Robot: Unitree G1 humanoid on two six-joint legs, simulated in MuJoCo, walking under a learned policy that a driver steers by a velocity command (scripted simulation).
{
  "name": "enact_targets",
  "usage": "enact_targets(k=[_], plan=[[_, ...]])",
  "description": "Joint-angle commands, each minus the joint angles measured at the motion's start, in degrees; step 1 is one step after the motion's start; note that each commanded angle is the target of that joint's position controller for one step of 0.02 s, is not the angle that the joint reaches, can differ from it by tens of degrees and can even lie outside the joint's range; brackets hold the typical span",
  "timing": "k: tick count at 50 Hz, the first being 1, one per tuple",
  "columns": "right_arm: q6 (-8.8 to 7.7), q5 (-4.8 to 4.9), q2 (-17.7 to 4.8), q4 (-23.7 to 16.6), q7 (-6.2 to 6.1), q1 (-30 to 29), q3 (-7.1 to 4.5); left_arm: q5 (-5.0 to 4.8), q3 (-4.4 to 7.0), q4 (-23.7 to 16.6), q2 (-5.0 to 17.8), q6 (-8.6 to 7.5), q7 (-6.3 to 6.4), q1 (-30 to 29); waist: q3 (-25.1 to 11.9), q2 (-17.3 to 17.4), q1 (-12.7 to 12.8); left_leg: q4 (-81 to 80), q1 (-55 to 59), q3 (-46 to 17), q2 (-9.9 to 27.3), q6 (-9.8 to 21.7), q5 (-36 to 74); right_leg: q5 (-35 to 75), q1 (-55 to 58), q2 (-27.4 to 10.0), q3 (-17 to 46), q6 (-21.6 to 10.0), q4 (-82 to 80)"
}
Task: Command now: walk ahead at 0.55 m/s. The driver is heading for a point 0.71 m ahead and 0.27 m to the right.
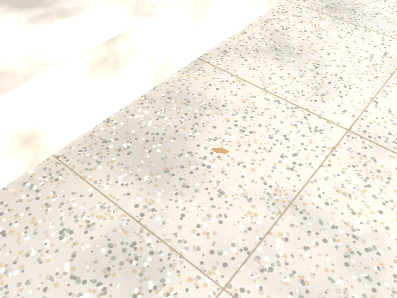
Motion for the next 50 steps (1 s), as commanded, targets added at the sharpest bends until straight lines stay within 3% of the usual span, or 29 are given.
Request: enact_targets(k=[1,2,3,5,6,7,8,9,10,11,13,16,22,25,27,28,29,30,31,32,33,34,36,38,41,45,47,49,50], plan=[[-3.50,0.21,-3.23,-5.39,0.93,-7.45,-0.62,-0.71,1.70,-4.40,8.61,-1.66,-0.19,-2.41,7.47,-5.06,-0.61,-9.08,-6.33,-0.23,2.83,0.01,2.60,-13.01,-3.38,-13.61,13.68,-7.71,-15.19],[-3.60,0.32,-2.72,-5.09,1.13,-6.41,-0.56,-0.73,1.98,-4.80,9.74,-1.57,-0.30,-2.60,7.02,-6.09,-1.25,-12.09,-0.41,2.18,1.07,-0.67,2.71,-12.87,-6.95,-12.23,11.22,-7.98,-14.51],[-1.16,-4.34,-2.47,-6.16,3.06,-4.26,-0.58,4.24,2.34,-3.50,9.99,-0.96,-1.05,-1.76,6.07,-6.81,-2.35,-16.61,5.96,6.24,-2.14,-0.62,-1.02,-17.42,-9.72,-10.38,9.05,-9.41,-13.65],[0.39,-3.79,-2.60,-4.13,2.96,4.61,-1.38,3.50,2.76,-4.43,9.81,-0.62,-1.57,-4.37,6.77,-3.21,-6.63,-21.44,21.89,10.57,-4.88,-0.67,5.95,-18.46,-20.32,-9.04,6.43,-9.82,-6.15],[-0.23,-3.68,-4.72,-1.32,2.28,14.24,-2.35,3.82,2.41,-5.00,8.74,-0.98,-1.81,-5.58,3.70,3.16,-11.11,-23.11,32.97,7.34,-4.14,-0.33,2.47,-11.29,-25.74,-5.72,3.04,-9.17,8.29],[-1.40,-5.30,-10.65,0.10,1.32,24.58,-3.47,4.11,0.88,-7.92,2.68,-1.67,-2.13,-10.19,0.37,18.72,-15.61,-32.97,38.90,-15.22,11.43,0.90,-17.81,-9.66,-35.66,0.31,-2.12,-6.81,35.34],[-1.68,-5.70,-12.15,-0.55,1.13,22.74,-2.69,2.57,0.29,-11.68,-0.92,-2.26,-2.47,-11.58,0.89,22.61,-11.55,-46.73,34.78,-43.82,20.87,3.72,-36.31,-9.89,-47.07,5.95,6.19,-7.17,49.38],[-1.55,-4.94,-11.73,-2.75,0.88,13.55,-2.48,2.39,0.48,-12.88,1.06,-2.16,-3.03,-12.62,6.08,13.61,-6.13,-46.39,29.36,-41.22,23.62,4.78,-36.38,-1.84,-50.99,-0.72,8.82,-7.80,55.07],[-2.20,-4.04,-8.75,-4.94,1.16,8.31,-1.79,2.46,0.96,-12.48,3.50,-2.06,-3.77,-12.57,6.39,6.08,-4.47,-44.35,25.58,-32.20,20.99,3.73,-27.33,5.13,-48.94,-3.37,8.30,-7.14,54.07],[-2.76,-3.67,-7.48,-5.33,1.34,6.32,-1.36,2.63,1.10,-11.29,3.23,-1.77,-4.29,-9.97,5.61,4.89,-2.34,-44.60,22.73,-23.03,17.70,2.44,-19.22,7.69,-44.66,-4.92,7.79,-6.00,51.99],[-3.73,-3.65,-5.00,-4.86,0.79,6.95,-0.51,3.52,1.33,-10.70,2.97,-0.17,-5.34,-8.43,5.36,6.21,-1.04,-46.04,20.34,-12.44,14.30,0.82,-10.04,10.11,-41.66,-5.73,5.56,-4.13,52.53],[-4.53,-3.64,-3.84,-3.35,0.77,11.59,-0.18,2.43,1.22,-12.23,1.79,1.59,-5.59,-13.35,8.75,4.01,-1.96,-46.70,20.88,-1.28,11.66,-1.36,3.45,14.98,-45.13,-4.75,3.04,-3.84,51.51],[-4.90,-3.46,-2.80,-2.74,-0.62,16.40,0.68,2.45,0.18,-17.92,1.03,1.83,-6.12,-26.77,13.37,4.10,-3.45,-48.76,26.36,11.86,9.40,-1.68,27.64,17.61,-44.94,-3.17,-6.90,-5.68,32.80],[-4.39,-3.25,-6.38,-3.49,-1.96,15.83,0.36,2.24,-0.14,-19.19,1.76,1.72,-6.02,-26.46,9.78,6.51,-0.77,-41.22,29.84,16.82,10.27,-2.93,68.18,15.44,-31.82,2.32,-13.66,-9.11,22.81],[-2.93,-3.42,-10.53,-4.70,-3.08,15.13,-0.88,1.93,0.79,-17.39,4.83,1.95,-5.61,-17.25,3.57,9.97,4.86,-27.39,33.68,17.05,12.33,-2.94,88.59,11.24,-21.98,6.06,-14.81,-11.31,21.73],[-2.10,-3.71,-12.48,-6.13,-3.02,12.52,-1.72,1.83,1.87,-15.05,7.25,2.13,-5.19,-7.34,-0.95,11.58,9.69,-15.68,32.20,15.99,13.52,-1.75,92.51,7.25,-12.86,7.17,-13.91,-12.67,22.41],[-1.42,-3.99,-13.53,-7.94,-2.34,9.25,-2.32,1.81,3.55,-11.68,10.32,2.15,-4.47,4.16,-5.68,11.15,14.57,-0.31,27.11,13.72,14.24,0.17,86.73,2.05,-0.89,7.47,-10.33,-14.68,19.76],[-1.03,-3.95,-12.48,-8.60,-1.10,6.93,-2.63,1.39,5.20,-9.75,12.04,1.94,-3.59,8.68,-6.37,6.24,16.54,20.21,16.09,13.38,8.96,0.97,56.74,-0.24,10.33,5.63,-3.94,-16.76,12.77],[-2.14,-4.52,-3.07,-12.24,0.26,2.12,-0.36,1.34,5.55,-9.60,13.95,2.20,-3.01,1.77,0.51,-7.65,9.56,38.80,-6.53,9.05,-1.31,0.65,-1.26,-1.31,12.90,-2.73,13.49,-18.87,12.48],[-3.82,-2.61,-2.97,-20.13,0.90,1.11,0.05,2.83,5.82,-11.38,17.30,2.82,-3.43,-1.31,-5.78,-10.59,4.47,46.22,-24.63,-2.99,-5.71,-1.15,-3.19,-7.12,22.92,-10.02,42.09,-28.57,0.17],[-5.32,-3.46,-5.94,-20.69,0.98,-0.77,0.19,3.16,5.62,-11.48,14.82,2.51,-3.04,0.36,-4.12,-1.17,5.08,42.24,-28.13,-7.43,-1.30,-0.41,0.11,-13.51,21.74,-13.38,46.24,-26.14,-7.98],[-5.89,-3.39,-7.16,-20.53,1.07,-0.84,0.08,3.20,4.84,-10.89,11.30,2.01,-2.60,-0.16,0.77,5.12,2.80,36.81,-26.53,-7.54,0.70,-0.65,2.92,-11.66,14.19,-12.52,43.15,-23.89,-10.09],[-4.29,-5.47,-6.45,-20.36,0.98,-0.54,0.54,2.96,3.97,-11.74,10.13,0.36,-1.57,-3.85,4.94,10.25,-2.35,30.03,-20.02,-7.55,3.66,-3.04,2.80,-1.02,0.96,-7.86,33.40,-20.90,-10.28],[-1.80,-6.55,-5.61,-21.46,1.55,-1.30,1.17,1.71,2.97,-12.13,8.98,-1.28,-1.29,-4.23,7.07,9.27,-4.30,23.82,-16.76,-6.14,5.96,-5.55,2.05,3.22,-8.62,-4.08,27.52,-19.98,-11.27],[-1.01,-5.73,-5.25,-27.29,2.26,-12.99,2.33,1.41,3.24,-12.71,10.73,-2.57,-1.57,-1.36,10.59,6.21,-1.33,6.68,-13.05,-1.52,5.45,-7.15,11.64,16.12,-16.39,0.69,21.59,-18.00,-13.50],[-1.16,-3.82,-4.32,-30.85,2.47,-19.42,3.36,0.74,4.26,-12.18,12.56,-2.25,-2.49,3.82,6.31,-0.01,3.99,-12.48,-5.28,0.76,-0.14,-4.36,27.17,37.69,-7.65,1.62,20.21,-13.12,-10.48],[-1.67,-4.07,-4.94,-30.83,1.82,-17.51,3.27,0.53,4.31,-11.54,12.62,-2.06,-2.18,4.38,4.30,-0.34,3.93,-20.24,-0.36,1.92,-3.32,-1.98,29.26,53.87,-0.71,1.91,17.52,-9.87,-4.15],[-2.63,-4.24,-9.26,-28.68,0.31,-8.17,1.42,1.09,4.61,-11.32,14.22,-2.41,-1.58,4.19,-2.32,-3.75,-0.26,-23.83,11.53,-0.22,-6.01,-0.60,30.33,63.61,4.29,1.02,19.45,-5.59,9.36],[-3.24,-4.21,-11.56,-25.84,-0.27,1.37,0.33,0.85,4.92,-12.32,15.47,-2.55,-1.48,0.43,-6.02,-3.63,-6.15,-27.71,20.39,-0.95,-4.08,-0.01,35.92,60.48,3.37,1.80,18.56,-4.02,20.58]])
